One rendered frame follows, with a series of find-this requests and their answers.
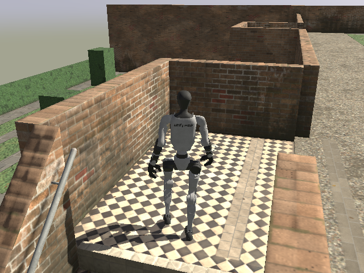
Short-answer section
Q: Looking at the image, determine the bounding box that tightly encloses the robot head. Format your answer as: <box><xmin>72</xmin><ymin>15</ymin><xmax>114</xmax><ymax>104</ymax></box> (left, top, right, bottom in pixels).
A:
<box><xmin>174</xmin><ymin>90</ymin><xmax>193</xmax><ymax>118</ymax></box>

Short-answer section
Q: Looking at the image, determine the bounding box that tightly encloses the robot left forearm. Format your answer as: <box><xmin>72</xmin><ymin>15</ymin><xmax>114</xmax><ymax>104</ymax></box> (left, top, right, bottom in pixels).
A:
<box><xmin>150</xmin><ymin>139</ymin><xmax>162</xmax><ymax>166</ymax></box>

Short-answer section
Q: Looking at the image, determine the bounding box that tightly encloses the robot right forearm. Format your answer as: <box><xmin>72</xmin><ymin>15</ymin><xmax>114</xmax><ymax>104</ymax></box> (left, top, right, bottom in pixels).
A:
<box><xmin>204</xmin><ymin>138</ymin><xmax>213</xmax><ymax>158</ymax></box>

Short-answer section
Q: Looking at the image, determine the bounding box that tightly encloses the left robot hand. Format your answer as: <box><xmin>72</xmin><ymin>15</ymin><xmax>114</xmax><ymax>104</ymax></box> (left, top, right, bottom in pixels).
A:
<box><xmin>148</xmin><ymin>163</ymin><xmax>161</xmax><ymax>179</ymax></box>

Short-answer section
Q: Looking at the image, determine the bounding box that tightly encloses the robot left upper arm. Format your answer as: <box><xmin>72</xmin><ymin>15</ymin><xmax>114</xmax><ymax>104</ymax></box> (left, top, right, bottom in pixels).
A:
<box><xmin>157</xmin><ymin>114</ymin><xmax>172</xmax><ymax>147</ymax></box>

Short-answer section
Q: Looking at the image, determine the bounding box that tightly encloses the robot left thigh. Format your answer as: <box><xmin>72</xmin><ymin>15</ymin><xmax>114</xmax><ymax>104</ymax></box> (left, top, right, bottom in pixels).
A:
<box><xmin>163</xmin><ymin>158</ymin><xmax>174</xmax><ymax>189</ymax></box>

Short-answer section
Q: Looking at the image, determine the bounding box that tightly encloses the right robot hand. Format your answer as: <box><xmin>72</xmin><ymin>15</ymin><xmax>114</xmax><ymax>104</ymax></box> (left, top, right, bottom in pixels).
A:
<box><xmin>200</xmin><ymin>155</ymin><xmax>214</xmax><ymax>166</ymax></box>

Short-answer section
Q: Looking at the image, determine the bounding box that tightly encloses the robot right upper arm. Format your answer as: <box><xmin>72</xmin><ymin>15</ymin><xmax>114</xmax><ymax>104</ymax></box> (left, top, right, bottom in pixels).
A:
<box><xmin>195</xmin><ymin>115</ymin><xmax>210</xmax><ymax>147</ymax></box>

